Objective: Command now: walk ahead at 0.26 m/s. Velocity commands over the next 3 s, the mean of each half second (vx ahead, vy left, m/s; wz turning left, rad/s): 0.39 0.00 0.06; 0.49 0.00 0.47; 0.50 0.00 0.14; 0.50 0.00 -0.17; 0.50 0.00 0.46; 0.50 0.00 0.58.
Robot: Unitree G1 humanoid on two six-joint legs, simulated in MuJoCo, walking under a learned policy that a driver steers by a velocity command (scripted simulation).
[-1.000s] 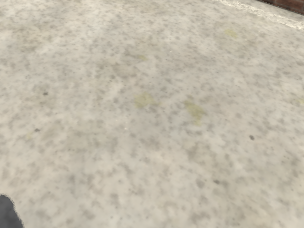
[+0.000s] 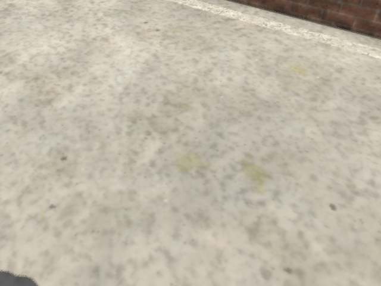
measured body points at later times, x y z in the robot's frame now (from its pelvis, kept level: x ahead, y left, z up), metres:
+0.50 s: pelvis +0.20 -0.06 +0.01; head +0.21 -0.07 +0.46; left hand +0.12 +0.15 -0.14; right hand +0.30 -0.29 -0.13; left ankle +0.30 +0.08 -0.66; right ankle +0.14 -0.13 -0.73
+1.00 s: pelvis +0.47 +0.01 +0.01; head +0.50 +0.03 +0.46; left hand +0.55 +0.29 -0.11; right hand +0.55 -0.25 -0.13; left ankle +0.45 +0.04 -0.73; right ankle +0.61 -0.14 -0.66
